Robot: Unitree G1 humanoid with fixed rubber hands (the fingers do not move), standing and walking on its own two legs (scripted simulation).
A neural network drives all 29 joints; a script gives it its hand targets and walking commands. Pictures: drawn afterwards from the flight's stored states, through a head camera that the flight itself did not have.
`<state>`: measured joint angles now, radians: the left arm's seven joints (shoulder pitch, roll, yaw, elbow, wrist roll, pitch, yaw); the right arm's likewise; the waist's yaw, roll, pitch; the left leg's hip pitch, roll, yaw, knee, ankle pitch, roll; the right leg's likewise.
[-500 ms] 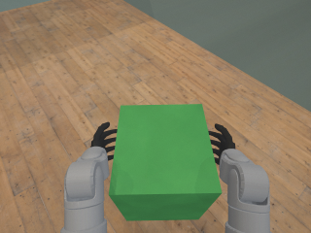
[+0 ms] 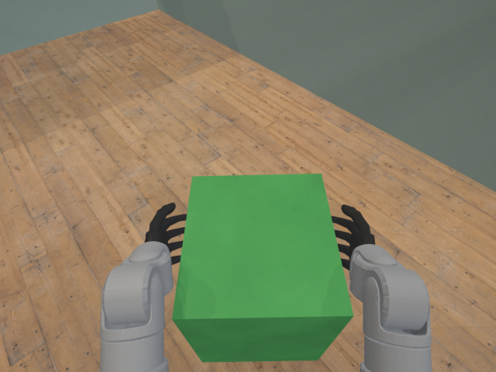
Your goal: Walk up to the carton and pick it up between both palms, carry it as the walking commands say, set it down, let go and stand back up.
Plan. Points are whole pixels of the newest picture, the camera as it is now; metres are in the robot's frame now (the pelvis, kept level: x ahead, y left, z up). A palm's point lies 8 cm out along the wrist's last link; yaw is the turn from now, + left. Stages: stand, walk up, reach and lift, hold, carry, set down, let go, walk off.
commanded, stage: carry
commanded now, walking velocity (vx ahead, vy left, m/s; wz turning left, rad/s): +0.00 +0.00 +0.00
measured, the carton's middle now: (258, 273) +0.28 +0.00 +0.00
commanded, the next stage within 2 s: none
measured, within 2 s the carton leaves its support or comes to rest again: neither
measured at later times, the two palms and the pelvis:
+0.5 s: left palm (185, 237) +0.31 +0.12 +0.07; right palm (375, 241) +0.30 -0.17 +0.07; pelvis +0.03 -0.02 -0.01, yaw -1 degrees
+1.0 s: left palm (185, 244) +0.30 +0.12 +0.06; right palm (375, 250) +0.29 -0.17 +0.06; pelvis +0.02 -0.02 -0.02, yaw -2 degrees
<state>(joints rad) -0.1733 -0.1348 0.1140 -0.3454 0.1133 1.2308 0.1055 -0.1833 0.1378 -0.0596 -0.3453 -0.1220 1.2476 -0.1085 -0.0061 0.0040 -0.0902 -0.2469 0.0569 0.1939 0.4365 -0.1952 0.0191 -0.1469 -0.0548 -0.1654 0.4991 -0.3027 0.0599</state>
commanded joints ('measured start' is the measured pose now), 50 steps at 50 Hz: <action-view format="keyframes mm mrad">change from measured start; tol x32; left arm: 1 -443 -920 -697 -70 -433 -1 -287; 50 -445 -912 -678 -78 -402 -39 -272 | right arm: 1 -405 919 638 -73 401 -25 256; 50 -428 918 618 -48 402 -59 249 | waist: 1 -1 124 -338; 4 15 -235 -265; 50 8 -11 -327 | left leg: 1 448 164 -119 148 1004 68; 5 -343 -21 -2 288 -226 -44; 9 -157 -3 -4 43 30 -35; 13 281 169 -159 141 956 90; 21 -80 -15 35 88 133 -15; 26 519 197 -176 155 1172 124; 32 -259 -3 -9 248 -144 -27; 39 195 137 -120 159 825 62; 50 78 104 -96 158 518 31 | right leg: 1 -95 14 -3 -316 181 2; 5 465 -226 158 4 1478 -85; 14 -72 -46 62 -3 232 -35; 22 210 -119 72 125 1174 -64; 26 -287 8 38 -37 -12 -2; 32 359 -194 139 8 1322 -72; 40 -2 -57 61 29 371 -39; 45 131 -126 96 30 821 -68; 50 69 -98 78 39 607 -69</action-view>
